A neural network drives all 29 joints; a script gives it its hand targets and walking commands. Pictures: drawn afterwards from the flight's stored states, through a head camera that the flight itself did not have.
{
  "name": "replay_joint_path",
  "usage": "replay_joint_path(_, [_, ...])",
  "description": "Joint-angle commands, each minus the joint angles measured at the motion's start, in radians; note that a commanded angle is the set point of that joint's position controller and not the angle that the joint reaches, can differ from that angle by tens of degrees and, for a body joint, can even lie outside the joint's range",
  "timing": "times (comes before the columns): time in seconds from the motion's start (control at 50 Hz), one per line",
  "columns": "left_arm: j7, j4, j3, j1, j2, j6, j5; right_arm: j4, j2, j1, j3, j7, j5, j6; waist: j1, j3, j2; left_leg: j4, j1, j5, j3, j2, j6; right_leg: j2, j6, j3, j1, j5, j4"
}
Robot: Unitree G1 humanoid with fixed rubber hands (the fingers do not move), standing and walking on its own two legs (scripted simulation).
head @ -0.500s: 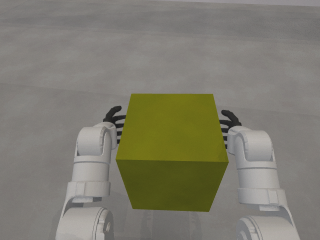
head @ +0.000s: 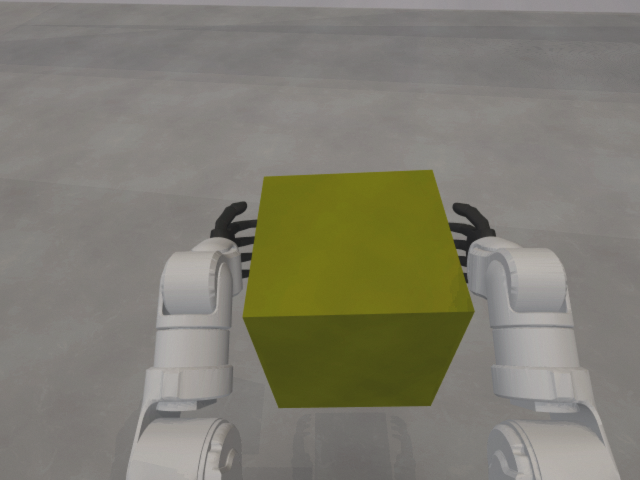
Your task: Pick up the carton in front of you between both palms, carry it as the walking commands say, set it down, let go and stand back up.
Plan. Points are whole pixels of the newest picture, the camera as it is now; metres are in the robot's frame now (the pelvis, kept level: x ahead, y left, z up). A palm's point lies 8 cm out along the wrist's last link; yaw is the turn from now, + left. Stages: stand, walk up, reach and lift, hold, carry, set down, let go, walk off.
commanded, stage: carry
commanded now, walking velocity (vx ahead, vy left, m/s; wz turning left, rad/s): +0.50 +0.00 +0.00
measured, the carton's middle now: (350, 296) +0.35 -0.01 +0.04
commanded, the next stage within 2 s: none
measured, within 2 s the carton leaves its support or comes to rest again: neither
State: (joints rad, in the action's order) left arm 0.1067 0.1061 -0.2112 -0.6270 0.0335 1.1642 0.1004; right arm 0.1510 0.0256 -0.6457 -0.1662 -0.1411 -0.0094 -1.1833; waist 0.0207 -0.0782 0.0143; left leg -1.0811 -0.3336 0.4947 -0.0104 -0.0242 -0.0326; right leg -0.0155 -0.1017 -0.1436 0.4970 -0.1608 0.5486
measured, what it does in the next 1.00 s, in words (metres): walks ahead: left foot, then right foot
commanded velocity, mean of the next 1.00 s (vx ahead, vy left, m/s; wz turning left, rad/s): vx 0.50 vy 0.00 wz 0.00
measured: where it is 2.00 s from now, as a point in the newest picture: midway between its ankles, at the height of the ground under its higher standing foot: (338, 280)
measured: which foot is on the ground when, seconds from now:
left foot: up 0.00-0.40, down 0.42-0.90, up 0.92-1.00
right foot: down 0.00-0.44, up 0.46-0.84, down 0.86-1.00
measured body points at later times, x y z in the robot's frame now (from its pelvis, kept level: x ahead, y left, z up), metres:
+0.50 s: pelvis +0.31 +0.03 +0.01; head +0.30 +0.03 +0.46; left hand +0.60 +0.18 +0.08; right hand +0.59 -0.12 +0.08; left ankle +0.38 +0.11 -0.72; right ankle +0.13 -0.06 -0.65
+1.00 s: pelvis +0.60 -0.03 +0.01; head +0.58 -0.04 +0.46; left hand +0.88 +0.13 +0.09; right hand +0.88 -0.18 +0.08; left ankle +0.49 +0.09 -0.64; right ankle +0.64 -0.12 -0.72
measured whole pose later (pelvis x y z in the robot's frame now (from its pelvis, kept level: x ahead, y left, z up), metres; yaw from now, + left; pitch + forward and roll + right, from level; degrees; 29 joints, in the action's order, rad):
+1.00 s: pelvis +0.60 -0.03 +0.01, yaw +1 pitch +4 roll +0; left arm 0.07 -0.25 -0.12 -0.18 0.14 1.20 0.13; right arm -0.27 -0.12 -0.18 -0.12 -0.11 -0.11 -1.25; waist -0.01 -0.14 0.03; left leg -1.07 -0.39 0.44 -0.07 0.07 0.00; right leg 0.07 -0.05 -0.24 0.37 -0.19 0.49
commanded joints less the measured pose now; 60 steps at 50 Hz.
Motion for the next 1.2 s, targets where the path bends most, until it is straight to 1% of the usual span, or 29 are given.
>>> replay_joint_path(0.0, [-0.229,-0.168,0.659,-0.699,1.067,0.006,-0.473,-0.207,-1.170,-0.728,0.611,0.235,0.407,0.025,-0.025,-0.419,-0.055,-0.066,-0.350,-0.147,0.019,0.092,0.021,0.304,-0.079,0.381,-0.581,0.195,-0.232])
replay_joint_path(0.04, [-0.237,-0.175,0.652,-0.623,1.082,0.017,-0.474,-0.206,-1.178,-0.626,0.615,0.224,0.376,0.021,-0.027,-0.426,-0.100,0.008,-0.336,-0.188,-0.014,0.093,0.034,0.296,-0.076,0.341,-0.582,0.204,-0.267])
replay_joint_path(0.14, [-0.271,-0.225,0.661,-0.437,1.106,0.031,-0.446,-0.288,-1.215,-0.460,0.663,0.221,0.318,0.023,-0.039,-0.376,-0.147,0.275,-0.378,-0.316,-0.071,0.094,0.067,0.256,-0.050,0.220,-0.669,0.421,-0.290])
replay_joint_path(0.26, [-0.288,-0.338,0.721,-0.209,1.035,0.041,-0.407,-0.418,-1.164,-0.250,0.740,0.232,0.286,0.007,-0.051,-0.284,-0.171,0.542,-0.300,-0.435,-0.155,0.048,0.053,0.221,-0.015,0.124,-0.711,0.614,-0.252])
replay_joint_path(0.3, [-0.290,-0.335,0.732,-0.100,1.010,0.046,-0.376,-0.415,-1.132,-0.149,0.749,0.246,0.270,-0.005,-0.056,-0.268,-0.170,0.644,-0.207,-0.489,-0.187,0.025,0.042,0.208,0.004,0.084,-0.699,0.682,-0.204])
replay_joint_path(0.34, [-0.295,-0.347,0.747,-0.030,0.997,0.047,-0.354,-0.414,-1.107,-0.065,0.753,0.263,0.259,-0.011,-0.037,-0.315,-0.144,0.748,0.073,-0.547,-0.232,-0.010,0.017,0.168,0.048,0.016,-0.599,0.728,-0.006])
replay_joint_path(0.36, [-0.298,-0.360,0.761,-0.018,0.991,0.046,-0.351,-0.422,-1.102,-0.038,0.752,0.274,0.254,-0.011,-0.013,-0.370,-0.098,0.718,0.332,-0.542,-0.172,0.071,-0.016,0.151,0.087,-0.009,-0.413,0.531,0.159])
replay_joint_path(0.38, [-0.302,-0.395,0.777,-0.013,1.000,0.047,-0.362,-0.434,-1.083,-0.012,0.741,0.281,0.255,-0.008,0.000,-0.465,0.104,0.660,0.614,-0.617,0.176,0.320,-0.107,0.085,0.123,0.002,-0.113,0.160,0.417])
replay_joint_path(0.4, [-0.308,-0.414,0.792,-0.023,1.012,0.049,-0.378,-0.432,-1.092,-0.002,0.733,0.285,0.264,-0.004,-0.003,-0.482,0.283,0.727,0.697,-0.695,0.454,0.450,-0.217,-0.025,0.130,0.051,0.119,-0.340,0.635])
replay_joint_path(0.42, [-0.309,-0.435,0.810,-0.047,1.023,0.045,-0.396,-0.452,-1.124,-0.014,0.750,0.294,0.285,0.000,0.006,-0.458,0.163,0.744,0.696,-0.634,0.387,0.434,-0.234,0.017,0.093,0.131,0.205,-0.329,0.711])
replay_joint_path(0.46, [-0.308,-0.462,0.817,-0.078,1.034,0.036,-0.411,-0.501,-1.146,-0.040,0.763,0.292,0.298,0.014,0.009,-0.375,0.067,0.788,0.519,-0.597,0.279,0.402,-0.180,0.102,0.094,0.163,0.204,-0.266,0.668])
replay_joint_path(0.48, [-0.307,-0.467,0.825,-0.078,1.037,0.033,-0.410,-0.503,-1.146,-0.047,0.762,0.291,0.300,0.017,0.003,-0.340,0.055,0.832,0.436,-0.492,0.229,0.375,-0.155,0.127,0.096,0.171,0.160,-0.218,0.574])
replay_joint_path(0.52, [-0.300,-0.465,0.828,-0.029,1.032,0.026,-0.403,-0.511,-1.139,-0.030,0.776,0.294,0.315,0.015,-0.003,-0.307,0.080,0.903,0.329,-0.338,0.139,0.348,-0.120,0.124,0.097,0.115,0.101,-0.180,0.429])
replay_joint_path(0.58, [-0.291,-0.433,0.824,0.062,1.026,0.024,-0.372,-0.497,-1.113,0.019,0.782,0.306,0.318,0.010,-0.006,-0.260,0.122,0.956,0.275,-0.252,0.059,0.325,-0.119,0.121,0.112,0.072,0.049,-0.095,0.231])
replay_joint_path(0.64, [-0.286,-0.414,0.817,0.082,1.010,0.026,-0.357,-0.496,-1.085,0.022,0.779,0.315,0.319,0.004,-0.004,-0.181,0.137,0.963,0.243,-0.265,-0.015,0.293,-0.097,0.099,0.120,0.012,0.021,0.016,0.059])
replay_joint_path(0.74, [-0.282,-0.456,0.815,0.030,0.966,0.044,-0.379,-0.533,-1.034,-0.006,0.777,0.309,0.319,-0.015,0.004,-0.118,0.127,0.907,0.255,-0.320,-0.057,0.273,-0.069,0.087,0.124,-0.055,-0.037,0.085,-0.047])
replay_joint_path(0.78, [-0.280,-0.451,0.801,0.048,0.939,0.058,-0.383,-0.536,-1.008,-0.008,0.772,0.301,0.311,-0.029,-0.008,-0.129,0.113,0.795,0.251,-0.373,-0.102,0.249,-0.049,0.067,0.118,-0.092,-0.143,0.059,-0.108])
replay_joint_path(0.8, [-0.279,-0.440,0.789,0.059,0.922,0.066,-0.384,-0.530,-0.995,-0.012,0.769,0.296,0.306,-0.037,-0.021,-0.163,0.082,0.663,0.213,-0.467,-0.149,0.217,-0.025,0.050,0.106,-0.108,-0.274,0.014,-0.134])
replay_joint_path(0.82, [-0.279,-0.426,0.774,0.060,0.910,0.073,-0.379,-0.519,-0.976,-0.005,0.764,0.293,0.300,-0.046,-0.038,-0.232,0.019,0.451,0.079,-0.497,-0.195,0.182,0.016,0.105,0.080,-0.023,-0.496,-0.046,-0.126])
replay_joint_path(0.84, [-0.279,-0.409,0.760,0.072,0.878,0.077,-0.371,-0.523,-0.968,-0.011,0.759,0.291,0.296,-0.056,-0.046,-0.318,-0.242,0.127,-0.130,-0.268,-0.191,0.085,0.063,0.347,-0.005,0.386,-0.662,-0.111,-0.220])
replay_joint_path(0.86, [-0.281,-0.375,0.751,0.088,0.883,0.079,-0.369,-0.504,-0.961,-0.017,0.757,0.293,0.295,-0.061,-0.043,-0.304,-0.365,-0.020,-0.371,0.013,-0.108,0.020,0.058,0.448,-0.095,0.613,-0.766,-0.007,-0.288])
replay_joint_path(0.88, [-0.285,-0.379,0.757,0.071,0.927,0.071,-0.373,-0.530,-0.987,-0.048,0.772,0.296,0.316,-0.059,-0.045,-0.301,-0.279,-0.119,-0.434,0.024,-0.043,0.068,0.040,0.457,-0.114,0.573,-0.754,0.148,-0.275])
replay_joint_path(0.9, [-0.287,-0.394,0.761,0.053,0.956,0.064,-0.374,-0.513,-1.027,-0.064,0.780,0.299,0.324,-0.054,-0.042,-0.309,-0.176,-0.141,-0.434,0.000,-0.017,0.108,0.029,0.417,-0.087,0.471,-0.698,0.221,-0.250])
replay_joint_path(0.94, [-0.292,-0.436,0.793,-0.009,1.023,0.050,-0.398,-0.500,-1.097,-0.071,0.784,0.301,0.325,-0.033,-0.036,-0.310,-0.092,-0.029,-0.353,-0.110,0.003,0.153,0.021,0.386,-0.036,0.340,-0.579,0.108,-0.302])
replay_joint_path(0.98, [-0.301,-0.469,0.806,-0.025,1.050,0.039,-0.419,-0.515,-1.129,-0.055,0.793,0.293,0.317,-0.011,-0.036,-0.295,-0.123,0.084,-0.322,-0.190,-0.041,0.149,0.030,0.352,-0.008,0.233,-0.522,0.010,-0.361])
replay_joint_path(1.02, [-0.308,-0.476,0.810,-0.004,1.045,0.031,-0.425,-0.533,-1.125,-0.033,0.804,0.283,0.298,0.002,-0.037,-0.268,-0.137,0.180,-0.316,-0.266,-0.065,0.153,0.040,0.335,-0.015,0.176,-0.505,-0.038,-0.400])
replay_joint_path(1.1, [-0.306,-0.512,0.817,0.029,0.988,0.037,-0.429,-0.575,-1.087,0.005,0.790,0.264,0.283,0.000,-0.034,-0.200,-0.157,0.433,-0.259,-0.390,-0.125,0.129,0.048,0.291,-0.011,0.060,-0.502,0.085,-0.398])
replay_joint_path(1.16, [-0.297,-0.500,0.806,0.076,0.935,0.054,-0.406,-0.556,-1.044,0.052,0.773,0.266,0.275,-0.022,-0.038,-0.162,-0.161,0.546,-0.211,-0.429,-0.174,0.098,0.041,0.281,0.006,0.019,-0.525,0.166,-0.365])
replay_joint_path(1.18, [-0.294,-0.491,0.802,0.091,0.924,0.059,-0.397,-0.544,-1.033,0.063,0.768,0.270,0.275,-0.030,-0.040,-0.153,-0.158,0.574,-0.190,-0.443,-0.189,0.089,0.039,0.276,0.018,0.003,-0.541,0.257,-0.326])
